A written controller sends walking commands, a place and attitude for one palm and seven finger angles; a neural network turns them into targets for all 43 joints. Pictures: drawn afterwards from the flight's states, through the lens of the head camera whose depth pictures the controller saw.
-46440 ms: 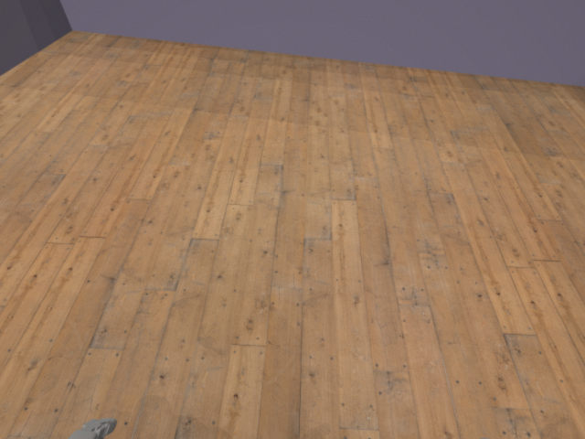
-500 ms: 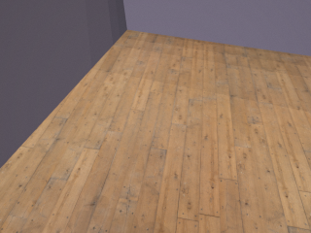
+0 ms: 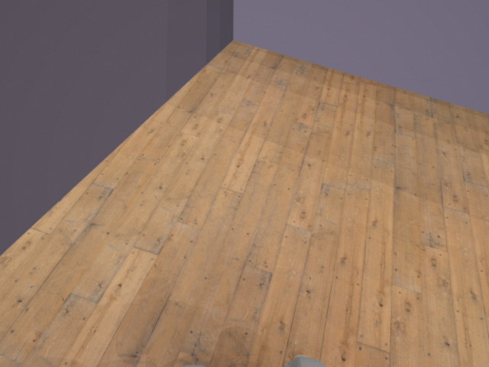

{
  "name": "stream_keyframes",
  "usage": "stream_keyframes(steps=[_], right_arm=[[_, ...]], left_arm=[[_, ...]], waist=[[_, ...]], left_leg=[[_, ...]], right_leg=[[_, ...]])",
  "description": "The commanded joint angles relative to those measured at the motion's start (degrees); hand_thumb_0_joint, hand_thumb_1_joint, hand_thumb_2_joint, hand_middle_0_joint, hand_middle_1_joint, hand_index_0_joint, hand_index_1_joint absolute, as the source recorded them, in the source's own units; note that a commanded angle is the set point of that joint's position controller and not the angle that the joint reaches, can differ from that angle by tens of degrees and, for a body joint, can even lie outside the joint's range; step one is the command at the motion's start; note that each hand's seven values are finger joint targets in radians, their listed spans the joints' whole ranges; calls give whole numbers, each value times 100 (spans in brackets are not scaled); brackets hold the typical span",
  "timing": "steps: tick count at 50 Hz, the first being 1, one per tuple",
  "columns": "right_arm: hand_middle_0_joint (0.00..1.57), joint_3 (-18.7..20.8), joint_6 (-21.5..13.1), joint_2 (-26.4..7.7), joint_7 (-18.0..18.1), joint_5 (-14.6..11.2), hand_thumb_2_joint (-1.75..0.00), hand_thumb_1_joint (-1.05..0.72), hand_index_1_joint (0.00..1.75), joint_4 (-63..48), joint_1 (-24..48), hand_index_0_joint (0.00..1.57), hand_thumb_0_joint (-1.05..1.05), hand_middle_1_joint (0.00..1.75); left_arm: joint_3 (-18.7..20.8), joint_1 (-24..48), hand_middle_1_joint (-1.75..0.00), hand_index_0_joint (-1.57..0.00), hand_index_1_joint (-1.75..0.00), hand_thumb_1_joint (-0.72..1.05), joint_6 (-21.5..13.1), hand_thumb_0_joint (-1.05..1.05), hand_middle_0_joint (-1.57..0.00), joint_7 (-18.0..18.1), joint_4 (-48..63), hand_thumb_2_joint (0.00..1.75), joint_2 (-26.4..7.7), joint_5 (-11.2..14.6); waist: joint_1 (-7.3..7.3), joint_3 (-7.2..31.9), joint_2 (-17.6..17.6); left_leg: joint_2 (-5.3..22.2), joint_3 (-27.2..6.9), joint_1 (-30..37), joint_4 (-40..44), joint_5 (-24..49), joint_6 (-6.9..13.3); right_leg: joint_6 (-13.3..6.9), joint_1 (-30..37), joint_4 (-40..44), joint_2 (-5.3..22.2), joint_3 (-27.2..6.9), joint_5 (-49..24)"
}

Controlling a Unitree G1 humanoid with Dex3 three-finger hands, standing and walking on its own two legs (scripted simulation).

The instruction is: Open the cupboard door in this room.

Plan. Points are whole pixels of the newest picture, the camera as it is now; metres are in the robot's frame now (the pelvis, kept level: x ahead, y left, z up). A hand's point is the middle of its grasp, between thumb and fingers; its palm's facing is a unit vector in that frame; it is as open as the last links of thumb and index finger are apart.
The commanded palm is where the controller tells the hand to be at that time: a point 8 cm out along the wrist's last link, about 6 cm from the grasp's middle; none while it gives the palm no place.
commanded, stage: turn to face it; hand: left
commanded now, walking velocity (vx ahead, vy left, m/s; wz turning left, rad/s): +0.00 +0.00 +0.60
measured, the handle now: out of the picture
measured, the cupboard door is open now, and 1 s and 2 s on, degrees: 47 47 47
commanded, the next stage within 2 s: none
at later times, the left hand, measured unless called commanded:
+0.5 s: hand out of the picture +0.09 +0.20 -0.19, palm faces +0.33 -0.92 -0.22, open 7.3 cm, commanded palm none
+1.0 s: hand out of the picture +0.10 +0.14 -0.16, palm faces +0.57 -0.78 -0.24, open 7.3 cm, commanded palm none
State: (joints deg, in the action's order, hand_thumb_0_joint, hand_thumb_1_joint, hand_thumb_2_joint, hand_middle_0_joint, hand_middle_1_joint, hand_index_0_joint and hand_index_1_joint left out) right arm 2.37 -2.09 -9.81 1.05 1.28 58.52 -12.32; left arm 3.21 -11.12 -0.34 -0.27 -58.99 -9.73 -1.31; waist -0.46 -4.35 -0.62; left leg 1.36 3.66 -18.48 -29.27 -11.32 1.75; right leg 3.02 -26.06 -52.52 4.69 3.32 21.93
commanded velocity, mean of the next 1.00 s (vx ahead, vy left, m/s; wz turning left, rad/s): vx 0.00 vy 0.00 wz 0.60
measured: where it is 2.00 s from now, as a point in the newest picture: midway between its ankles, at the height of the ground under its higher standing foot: outside the picture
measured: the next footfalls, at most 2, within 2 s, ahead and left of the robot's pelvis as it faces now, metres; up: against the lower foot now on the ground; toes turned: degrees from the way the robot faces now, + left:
right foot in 0.12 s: +0.13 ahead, -0.16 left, +0.00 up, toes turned +0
left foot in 0.42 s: +0.13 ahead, +0.10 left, +0.00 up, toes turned +24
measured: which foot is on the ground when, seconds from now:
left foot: down 0.00-0.10, up 0.12-0.40, down 0.42-0.78, up 0.80-1.00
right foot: up 0.00-0.10, down 0.12-0.42, up 0.44-0.76, down 0.78-1.00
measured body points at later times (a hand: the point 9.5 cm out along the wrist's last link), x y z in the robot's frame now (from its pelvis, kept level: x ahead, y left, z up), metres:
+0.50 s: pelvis +0.10 -0.02 -0.01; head +0.14 +0.03 +0.43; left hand +0.08 +0.25 -0.17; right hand +0.30 -0.23 -0.13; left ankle +0.09 +0.08 -0.74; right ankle +0.08 -0.16 -0.68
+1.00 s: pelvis +0.15 -0.06 +0.00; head +0.21 -0.03 +0.45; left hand +0.07 +0.18 -0.14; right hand +0.38 -0.22 -0.14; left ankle +0.08 +0.04 -0.69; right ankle +0.20 -0.17 -0.74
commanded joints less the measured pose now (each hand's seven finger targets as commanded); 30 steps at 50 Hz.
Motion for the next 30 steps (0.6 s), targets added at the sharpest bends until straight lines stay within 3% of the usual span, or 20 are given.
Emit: stream_keyframes(steps=[1,3,4,5,6,7,8,10,11,15,18,19,20,21,22,23,24,26,28,30], right_arm=[[20,288,128,-1106,0,28,-90,-90,30,-413,28,20,0,30],[20,315,207,-1088,-32,1,-90,-90,30,-512,256,20,0,30],[20,295,228,-871,-63,-33,-90,-90,30,-598,290,20,0,30],[20,236,242,-496,-109,-49,-90,-90,30,-744,224,20,0,30],[20,282,272,-622,-133,-25,-90,-90,30,-824,265,20,0,30],[20,302,321,-630,-139,-34,-90,-90,30,-800,252,20,0,30],[20,331,370,-628,-148,-30,-90,-90,30,-745,261,20,0,30],[20,253,394,-504,-193,-26,-90,-90,30,-701,264,20,0,30],[20,206,393,-446,-209,-33,-90,-90,30,-714,317,20,0,30],[20,113,349,-360,-266,-64,-90,-90,30,-867,559,20,0,30],[20,148,345,-570,-272,-53,-90,-90,30,-958,388,20,0,30],[20,205,322,-777,-266,-23,-90,-90,30,-916,60,20,0,30],[20,337,273,-1295,-243,23,-90,-90,30,-855,-371,20,0,30],[20,499,269,-1955,-195,34,-90,-90,30,-841,-784,20,0,30],[20,506,321,-2085,-147,2,-90,-90,30,-756,-959,20,0,30],[20,494,284,-1935,-77,5,-90,-90,30,-842,-701,20,0,30],[20,452,275,-1757,-37,5,-90,-90,30,-928,-386,20,0,30],[20,362,250,-1544,-20,9,-90,-90,30,-1047,107,20,0,30],[20,353,246,-1532,-27,0,-90,-90,30,-1084,229,20,0,30],[20,382,261,-1543,-44,15,-90,-90,30,-1058,169,20,0,30]], left_arm=[[128,-421,-30,-20,-30,90,13,0,-20,19,385,90,-346,17],[205,-674,-30,-20,-30,90,-28,0,-20,46,420,90,-562,18],[266,-794,-30,-20,-30,90,-74,0,-20,92,456,90,-861,-13],[377,-884,-30,-20,-30,90,-102,0,-20,143,520,90,-1409,-68],[378,-908,-30,-20,-30,90,-62,0,-20,142,615,90,-1623,-26],[347,-636,-30,-20,-30,90,-77,0,-20,176,721,90,-1462,-26],[323,-270,-30,-20,-30,90,-47,0,-20,227,813,90,-1202,-21],[210,-45,-30,-20,-30,90,-76,0,-20,219,877,90,-955,-22],[200,-158,-30,-20,-30,90,-108,0,-20,207,843,90,-969,-26],[266,-419,-30,-20,-30,90,-120,0,-20,194,764,90,-1292,-39],[294,-330,-30,-20,-30,90,-82,0,-20,158,806,90,-1385,-6],[302,-226,-30,-20,-30,90,-77,0,-20,141,878,90,-1381,36],[280,-169,-30,-20,-30,90,-45,0,-20,115,1047,90,-1199,73],[152,30,-30,-20,-30,90,-6,0,-20,92,1331,90,-796,115],[142,294,-30,-20,-30,90,93,0,-20,146,1493,90,-949,30],[146,481,-30,-20,-30,90,118,0,-20,178,1431,90,-845,33],[166,497,-30,-20,-30,90,125,0,-20,150,1342,90,-879,33],[197,208,-30,-20,-30,90,181,0,-20,85,1181,90,-874,32],[195,86,-30,-20,-30,90,201,0,-20,47,1142,90,-853,34],[181,157,-30,-20,-30,90,210,0,-20,54,1169,90,-853,38]], waist=[[-46,532,860],[-235,550,725],[-336,554,-34],[-414,596,-1588],[-477,751,-1728],[-288,695,-1444],[-125,540,-1427],[12,447,-1206],[-27,497,-1068],[-174,686,-1007],[-8,786,-1099],[218,936,-825],[460,1307,366],[696,1423,2040],[732,1440,1158],[607,1331,1243],[517,1077,1328],[203,882,1015],[130,837,994],[182,855,908]], left_leg=[[1174,-1354,-455,1108,62,623],[861,-1261,-792,594,-234,340],[415,-887,-1286,-85,-723,50],[-308,-29,-1928,-1464,-1827,-351],[-184,-156,-1710,-2889,-2530,-334],[11,-343,-1753,-3694,-2193,-345],[218,-358,-1807,-4023,-1887,-383],[303,-195,-1604,-3647,-1626,-499],[260,-55,-1503,-3178,-1647,-539],[43,426,-978,-1517,-1366,-525],[-97,566,-147,-408,-564,-416],[-60,538,585,142,148,-335],[779,-493,1721,373,1733,34],[2436,-2661,2315,608,4215,1103],[2672,-2627,2088,591,3374,1398],[2289,-2539,1889,579,3044,1249],[2030,-2206,1464,681,2606,1068],[1507,-1613,1086,774,2192,751],[1283,-1400,956,822,1862,653],[1271,-1536,941,857,1663,705]], right_leg=[[75,1069,1118,-246,233,-429],[64,1774,2120,-250,200,-879],[-72,2297,2942,341,-418,-692],[-605,2564,3734,1837,-1932,-723],[-1153,2144,3991,2505,-2302,-731],[-1203,1867,3914,2318,-2169,-540],[-1102,1731,3812,2113,-1665,-906],[-935,1763,3427,1668,-473,-2651],[-900,1999,3234,1597,-210,-3507],[-809,2547,2659,1591,246,-4834],[-527,2278,2108,1466,573,-4515],[-356,1853,1610,1426,722,-4192],[-28,819,543,1045,924,-2654],[350,-696,-932,239,760,1652],[230,-849,-1596,232,-35,1736],[231,-1102,-1758,274,-217,1336],[255,-1056,-1798,283,-334,948],[262,-722,-1536,202,-324,307],[258,-456,-982,107,-251,180],[240,-282,-472,9,-211,213]])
